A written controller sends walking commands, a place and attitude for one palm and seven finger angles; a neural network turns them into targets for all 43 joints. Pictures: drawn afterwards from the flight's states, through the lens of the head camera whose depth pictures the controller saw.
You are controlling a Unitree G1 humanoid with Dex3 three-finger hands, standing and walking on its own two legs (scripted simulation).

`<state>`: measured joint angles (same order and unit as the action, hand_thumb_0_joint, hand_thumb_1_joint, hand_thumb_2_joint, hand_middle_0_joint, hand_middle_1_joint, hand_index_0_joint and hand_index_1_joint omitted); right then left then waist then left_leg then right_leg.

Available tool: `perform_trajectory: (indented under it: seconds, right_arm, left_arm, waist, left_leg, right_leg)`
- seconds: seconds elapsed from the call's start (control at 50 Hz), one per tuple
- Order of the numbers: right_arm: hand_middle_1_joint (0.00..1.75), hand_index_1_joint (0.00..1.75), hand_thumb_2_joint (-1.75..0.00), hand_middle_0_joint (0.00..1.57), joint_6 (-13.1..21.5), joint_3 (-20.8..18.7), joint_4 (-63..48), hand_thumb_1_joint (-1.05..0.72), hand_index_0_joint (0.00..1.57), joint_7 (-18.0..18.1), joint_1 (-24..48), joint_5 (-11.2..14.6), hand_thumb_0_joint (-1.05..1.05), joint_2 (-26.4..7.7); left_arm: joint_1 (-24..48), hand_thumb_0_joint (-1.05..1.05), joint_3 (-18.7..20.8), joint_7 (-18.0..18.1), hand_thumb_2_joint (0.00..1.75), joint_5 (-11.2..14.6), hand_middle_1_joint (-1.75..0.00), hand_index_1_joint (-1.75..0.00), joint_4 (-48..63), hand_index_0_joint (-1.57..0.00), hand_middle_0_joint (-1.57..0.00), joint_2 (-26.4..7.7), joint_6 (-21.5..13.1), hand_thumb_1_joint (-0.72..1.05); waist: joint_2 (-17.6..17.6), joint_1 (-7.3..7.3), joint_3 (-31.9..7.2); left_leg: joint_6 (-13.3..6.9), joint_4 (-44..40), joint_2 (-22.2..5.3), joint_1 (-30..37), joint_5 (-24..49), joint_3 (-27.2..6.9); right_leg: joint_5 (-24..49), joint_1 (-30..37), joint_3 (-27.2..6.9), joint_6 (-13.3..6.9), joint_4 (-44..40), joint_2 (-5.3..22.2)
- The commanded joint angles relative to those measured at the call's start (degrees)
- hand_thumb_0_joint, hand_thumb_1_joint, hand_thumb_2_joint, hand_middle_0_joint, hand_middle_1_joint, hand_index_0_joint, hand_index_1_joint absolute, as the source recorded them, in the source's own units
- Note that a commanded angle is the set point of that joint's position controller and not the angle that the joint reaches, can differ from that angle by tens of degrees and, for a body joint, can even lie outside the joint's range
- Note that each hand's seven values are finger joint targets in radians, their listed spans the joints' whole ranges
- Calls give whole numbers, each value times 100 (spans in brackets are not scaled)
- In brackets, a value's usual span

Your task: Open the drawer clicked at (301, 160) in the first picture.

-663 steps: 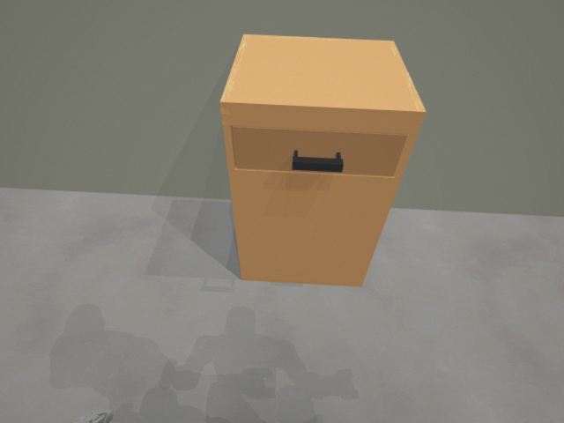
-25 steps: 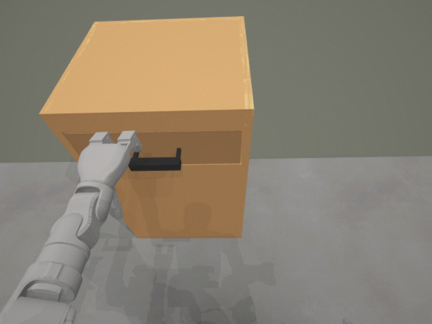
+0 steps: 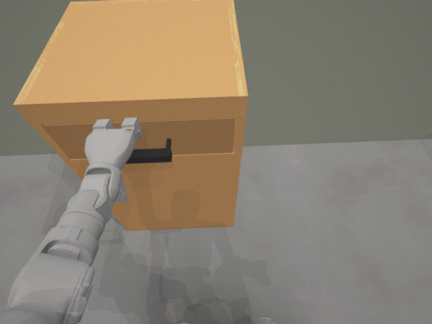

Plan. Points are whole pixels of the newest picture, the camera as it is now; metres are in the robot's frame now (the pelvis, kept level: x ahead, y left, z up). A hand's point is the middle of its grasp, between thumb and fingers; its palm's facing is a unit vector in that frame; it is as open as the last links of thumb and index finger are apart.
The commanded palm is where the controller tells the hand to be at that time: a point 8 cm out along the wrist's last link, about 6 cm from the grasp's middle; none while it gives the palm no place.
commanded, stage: move the hooked fingers above the handle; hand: left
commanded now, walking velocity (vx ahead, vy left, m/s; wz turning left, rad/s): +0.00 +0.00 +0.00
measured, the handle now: (145, 149) +0.52 +0.19 -0.07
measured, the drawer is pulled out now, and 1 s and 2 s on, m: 0.00 0.00 0.00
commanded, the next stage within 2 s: lower the fingers behind the handle in 1.76 s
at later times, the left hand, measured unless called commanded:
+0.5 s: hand (124, 162) +0.44 +0.21 -0.01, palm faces -0.11 -0.01 -0.99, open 13.8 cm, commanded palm +0.44 +0.20 +0.05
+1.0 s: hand (125, 160) +0.45 +0.21 -0.02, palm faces -0.13 -0.03 -0.99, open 13.7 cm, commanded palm +0.45 +0.21 +0.05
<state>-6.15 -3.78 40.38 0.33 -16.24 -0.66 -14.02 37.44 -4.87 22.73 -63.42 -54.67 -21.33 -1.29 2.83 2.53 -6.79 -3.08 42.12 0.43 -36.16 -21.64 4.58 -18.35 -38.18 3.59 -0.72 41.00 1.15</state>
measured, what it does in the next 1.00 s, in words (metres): stands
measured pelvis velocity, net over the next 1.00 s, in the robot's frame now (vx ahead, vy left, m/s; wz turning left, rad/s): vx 0.00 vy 0.00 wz -0.01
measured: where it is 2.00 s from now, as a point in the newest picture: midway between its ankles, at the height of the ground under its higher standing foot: outside the picture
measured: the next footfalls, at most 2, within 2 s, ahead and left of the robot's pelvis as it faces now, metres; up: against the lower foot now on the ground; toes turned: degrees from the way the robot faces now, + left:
none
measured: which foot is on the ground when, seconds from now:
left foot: down 0.00-1.00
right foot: down 0.00-1.00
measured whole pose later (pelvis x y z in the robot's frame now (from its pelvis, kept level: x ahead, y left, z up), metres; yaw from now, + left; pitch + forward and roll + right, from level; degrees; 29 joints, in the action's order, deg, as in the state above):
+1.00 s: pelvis +0.00 +0.00 -0.01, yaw -1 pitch +19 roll -1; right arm -5.8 -2.6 39.6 1.8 -18.7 -0.7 -13.8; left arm 40.9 -2.6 19.7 -62.8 -59.9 -24.6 -3.3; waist 2.6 5.1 -7.4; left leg -2.9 45.2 -0.4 -41.3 -23.0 4.5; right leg -19.2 -43.1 3.5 -1.0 43.3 0.3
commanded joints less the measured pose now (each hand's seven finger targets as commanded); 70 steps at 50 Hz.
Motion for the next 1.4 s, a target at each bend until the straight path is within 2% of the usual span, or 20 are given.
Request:
perform_trajectory:
  seconds: [0.0, 0.08, 0.12, 0.16, 0.18, 0.24, 0.38, 0.46, 0.54, 0.64, 0.74, 0.82, 0.84, 0.92, 1.0, 1.06, 1.12, 1.24, 1.34, 1.38]
  right_arm:
    - [30, 30, -90, 20, 111, -321, -389, -90, 20, 40, -640, -40, 0, -866]
    - [30, 30, -90, 20, 112, -335, -320, -90, 20, 40, -776, -101, 0, -866]
    - [30, 30, -90, 20, 95, -304, -287, -90, 20, 37, -777, -129, 0, -894]
    - [30, 30, -90, 20, 99, -282, -266, -90, 20, 13, -782, -124, 0, -882]
    - [30, 30, -90, 20, 113, -275, -274, -90, 20, -3, -774, -132, 0, -913]
    - [30, 30, -90, 20, 56, -268, -370, -90, 20, -18, -746, -141, 0, -917]
    - [30, 30, -90, 20, 73, -325, -332, -90, 20, 54, -870, -24, 0, -952]
    - [30, 30, -90, 20, 146, -353, -284, -90, 20, 124, -923, -47, 0, -904]
    - [30, 30, -90, 20, 176, -310, -204, -90, 20, 114, -954, -93, 0, -900]
    - [30, 30, -90, 20, 125, -212, -232, -90, 20, 9, -813, -140, 0, -931]
    - [30, 30, -90, 20, 29, -236, -405, -90, 20, -24, -772, -78, 0, -941]
    - [30, 30, -90, 20, -30, -185, -415, -90, 20, 86, -753, 6, 0, -978]
    - [30, 30, -90, 20, -7, -178, -444, -90, 20, 120, -766, 26, 0, -989]
    - [30, 30, -90, 20, 98, -241, -477, -90, 20, 231, -839, -31, 0, -914]
    - [30, 30, -90, 20, 167, -302, -302, -90, 20, 178, -954, -123, 0, -865]
    - [30, 30, -90, 20, 144, -334, -190, -90, 20, 50, -1024, -164, 0, -891]
    - [30, 30, -90, 20, 76, -291, -159, -90, 20, -28, -958, -156, 0, -957]
    - [30, 30, -90, 20, -68, -259, -276, -90, 20, -44, -918, -76, 0, -1001]
    - [30, 30, -90, 20, -75, -234, -405, -90, 20, 52, -853, -37, 0, -969]
    - [30, 30, -90, 20, -30, -259, -416, -90, 20, 97, -856, -43, 0, -929]
  left_arm:
    - [2683, 0, 194, 161, 30, 32, -120, -120, 852, -30, -30, -965, -55, -50]
    - [2774, 0, 421, 215, 30, 9, -120, -120, 888, -30, -30, -1172, -273, -50]
    - [2766, 0, 682, 313, 30, -45, -120, -120, 697, -30, -30, -1466, -294, -50]
    - [2784, 0, 576, 450, 30, -88, -120, -120, 368, -30, -30, -1355, -188, -50]
    - [2690, 0, 816, 516, 30, -101, -120, -120, 370, -30, -30, -1649, -143, -50]
    - [2550, 0, 1030, 594, 30, -120, -120, -120, 522, -30, -30, -1993, 5, -50]
    - [2551, 0, 501, 167, 30, 132, -120, -120, 413, -30, -30, -1456, 58, -50]
    - [3054, 0, 86, 51, 30, 120, -120, -120, 948, -30, -30, -1006, -391, -50]
    - [3187, 0, 383, 312, 30, -1, -120, -120, 800, -30, -30, -1302, -569, -50]
    - [3062, 0, 935, 755, 30, -111, -120, -120, 280, -30, -30, -1940, -66, -50]
    - [2469, 0, 734, 472, 30, -10, -120, -120, -17, -30, -30, -1731, 473, -50]
    - [2505, 0, 560, 133, 30, 151, -120, -120, -166, -30, -30, -1651, 484, -50]
    - [2613, 0, 492, 52, 30, 153, -120, -120, -35, -30, -30, -1643, 380, -50]
    - [3122, 0, 430, -82, 30, 96, -120, -120, 897, -30, -30, -1575, -355, -50]
    - [3062, 0, 410, 167, 30, -29, -120, -120, 1043, -30, -30, -1355, -757, -50]
    - [2961, 0, 519, 456, 30, -24, -120, -120, 771, -30, -30, -1303, -601, -50]
    - [2830, 0, 801, 628, 30, -2, -120, -120, 348, -30, -30, -1623, -196, -50]
    - [2687, 0, 606, 407, 30, 26, -120, -120, 122, -30, -30, -1605, 335, -50]
    - [2359, 0, 613, 67, 30, 157, -120, -120, 397, -30, -30, -1585, 117, -50]
    - [2502, 0, 465, -12, 30, 143, -120, -120, 665, -30, -30, -1403, -138, -50]
  waist:
    - [-258, 277, -2268]
    - [-3, 238, -2561]
    - [-56, 215, -2456]
    - [-182, 306, -2131]
    - [-157, 202, -2174]
    - [88, 40, -2849]
    - [-520, 361, -2382]
    - [-40, 509, -2356]
    - [51, 476, -2180]
    - [145, 261, -2374]
    - [-82, 156, -2897]
    - [-710, 331, -2240]
    - [-665, 356, -2063]
    - [-108, 420, -2478]
    - [427, 419, -2573]
    - [340, 415, -2590]
    - [161, 332, -2476]
    - [-127, 308, -2560]
    - [-218, 197, -2453]
    - [-163, 275, -2366]
  left_leg:
    - [106, -275, 50, 1195, 2377, -507]
    - [102, -91, 48, 1188, 2667, -502]
    - [102, -33, 60, 884, 2559, -515]
    - [75, 4, 79, 512, 2195, -456]
    - [63, -10, 96, 389, 2075, -415]
    - [69, 31, 143, 438, 2335, -340]
    - [-2, -143, 76, 486, 1904, -318]
    - [16, -107, 30, 1038, 1952, -493]
    - [45, -27, 41, 906, 1810, -590]
    - [69, 71, 126, 419, 1979, -459]
    - [70, 57, 121, 549, 2454, -307]
    - [6, -135, 113, 233, 1881, -282]
    - [-8, -171, 113, 207, 1725, -287]
    - [-24, -45, 93, 741, 1900, -405]
    - [97, 209, -7, 1167, 2485, -594]
    - [165, 299, -45, 1139, 2729, -666]
    - [157, 240, 9, 792, 2663, -591]
    - [96, 45, 34, 703, 2584, -450]
    - [49, -109, 27, 806, 2501, -419]
    - [38, -105, 9, 891, 2398, -436]
  right_leg:
    - [1705, 884, -188, -177, -233, -322]
    - [1909, 830, -222, -190, -76, -325]
    - [1875, 787, -213, -204, 18, -329]
    - [1723, 639, -209, -193, 33, -333]
    - [1689, 742, -231, -195, 39, -325]
    - [2105, 1188, -298, -186, 144, -317]
    - [1899, 1235, -318, -91, -222, -316]
    - [1496, 628, -283, -134, -239, -316]
    - [1179, 293, -219, -177, -120, -334]
    - [1512, 555, -196, -194, 129, -335]
    - [2260, 1208, -243, -132, 88, -338]
    - [1976, 1295, -283, -68, -176, -309]
    - [1834, 1208, -301, -66, -215, -298]
    - [1712, 940, -343, -120, -156, -294]
    - [1570, 178, -210, -174, 93, -344]
    - [1551, 7, -113, -176, 197, -385]
    - [1695, 243, -95, -195, 208, -389]
    - [2002, 824, -170, -140, 28, -372]
    - [2026, 1098, -234, -139, -112, -340]
    - [1901, 963, -241, -140, -150, -340]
